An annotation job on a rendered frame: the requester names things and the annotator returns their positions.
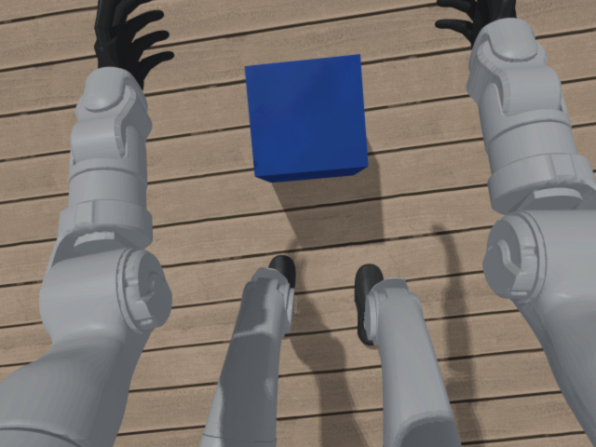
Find left robot shin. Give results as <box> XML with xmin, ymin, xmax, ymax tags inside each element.
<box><xmin>241</xmin><ymin>267</ymin><xmax>288</xmax><ymax>302</ymax></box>

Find robot right hand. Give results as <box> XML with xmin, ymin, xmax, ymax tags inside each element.
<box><xmin>435</xmin><ymin>0</ymin><xmax>517</xmax><ymax>49</ymax></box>

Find carton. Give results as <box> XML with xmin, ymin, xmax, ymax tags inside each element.
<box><xmin>245</xmin><ymin>54</ymin><xmax>369</xmax><ymax>183</ymax></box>

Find robot right upper arm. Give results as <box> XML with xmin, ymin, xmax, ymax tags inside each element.
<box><xmin>482</xmin><ymin>210</ymin><xmax>596</xmax><ymax>447</ymax></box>

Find left robot thigh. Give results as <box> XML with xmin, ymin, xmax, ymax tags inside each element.
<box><xmin>199</xmin><ymin>278</ymin><xmax>294</xmax><ymax>447</ymax></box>

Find robot left hand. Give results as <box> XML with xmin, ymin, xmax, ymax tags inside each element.
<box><xmin>94</xmin><ymin>0</ymin><xmax>174</xmax><ymax>90</ymax></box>

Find robot left upper arm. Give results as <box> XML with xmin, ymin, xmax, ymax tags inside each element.
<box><xmin>0</xmin><ymin>247</ymin><xmax>172</xmax><ymax>447</ymax></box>

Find left robot forearm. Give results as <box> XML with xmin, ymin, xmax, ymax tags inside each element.
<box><xmin>39</xmin><ymin>67</ymin><xmax>153</xmax><ymax>336</ymax></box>

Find right robot forearm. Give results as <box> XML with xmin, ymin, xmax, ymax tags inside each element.
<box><xmin>467</xmin><ymin>18</ymin><xmax>596</xmax><ymax>215</ymax></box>

